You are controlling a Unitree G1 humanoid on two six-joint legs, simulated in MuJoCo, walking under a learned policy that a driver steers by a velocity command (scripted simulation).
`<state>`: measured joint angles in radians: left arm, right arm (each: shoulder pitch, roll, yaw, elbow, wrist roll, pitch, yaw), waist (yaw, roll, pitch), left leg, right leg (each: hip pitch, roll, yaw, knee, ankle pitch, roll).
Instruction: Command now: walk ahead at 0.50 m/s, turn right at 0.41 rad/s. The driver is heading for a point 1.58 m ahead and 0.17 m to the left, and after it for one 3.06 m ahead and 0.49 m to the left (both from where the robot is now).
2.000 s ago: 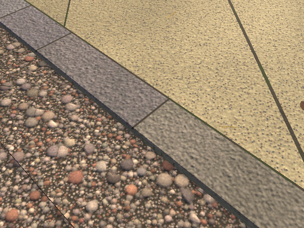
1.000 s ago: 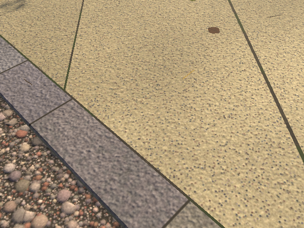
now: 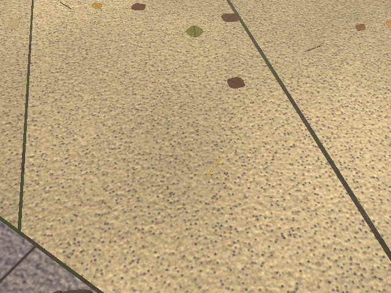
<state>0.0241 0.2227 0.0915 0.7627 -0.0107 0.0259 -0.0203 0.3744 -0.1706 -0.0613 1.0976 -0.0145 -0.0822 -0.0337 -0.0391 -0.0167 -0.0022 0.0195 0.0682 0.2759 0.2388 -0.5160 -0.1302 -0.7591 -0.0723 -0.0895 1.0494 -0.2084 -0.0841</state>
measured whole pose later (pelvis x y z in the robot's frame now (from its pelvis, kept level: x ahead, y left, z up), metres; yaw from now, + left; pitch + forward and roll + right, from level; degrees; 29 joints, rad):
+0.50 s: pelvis +0.26 -0.03 +0.02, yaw -6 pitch +2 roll +0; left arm 0.45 0.16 0.05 0.98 0.00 -0.09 0.02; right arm -0.07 -0.22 -0.06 0.88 0.02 -0.07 0.02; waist 0.08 0.05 0.01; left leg -0.70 0.09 0.00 0.62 0.11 0.01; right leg 0.06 0.05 -0.05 0.20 -0.29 -0.07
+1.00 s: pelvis +0.57 -0.02 +0.03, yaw -6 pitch +1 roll +2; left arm 0.06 0.25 0.08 0.87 -0.01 -0.08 0.01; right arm 0.33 -0.22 -0.06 1.01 0.00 -0.09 0.01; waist -0.07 -0.03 0.01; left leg -0.08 -0.07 0.07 0.22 -0.17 0.07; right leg -0.70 -0.15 0.05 0.77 -0.01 -0.01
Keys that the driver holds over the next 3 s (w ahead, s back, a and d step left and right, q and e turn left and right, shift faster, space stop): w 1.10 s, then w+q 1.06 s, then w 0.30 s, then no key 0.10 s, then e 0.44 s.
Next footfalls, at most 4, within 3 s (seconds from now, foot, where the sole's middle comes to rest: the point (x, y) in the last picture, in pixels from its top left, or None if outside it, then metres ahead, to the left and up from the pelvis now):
0.12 right None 0.18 -0.10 -0.75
0.66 left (175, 268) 0.58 0.07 -0.75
1.20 right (245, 199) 0.85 -0.21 -0.75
1.74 left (177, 148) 1.13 0.06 -0.75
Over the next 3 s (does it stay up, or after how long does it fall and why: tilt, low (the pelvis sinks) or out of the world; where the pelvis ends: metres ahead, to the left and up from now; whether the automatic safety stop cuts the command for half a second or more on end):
stays up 1.49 0.15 0.02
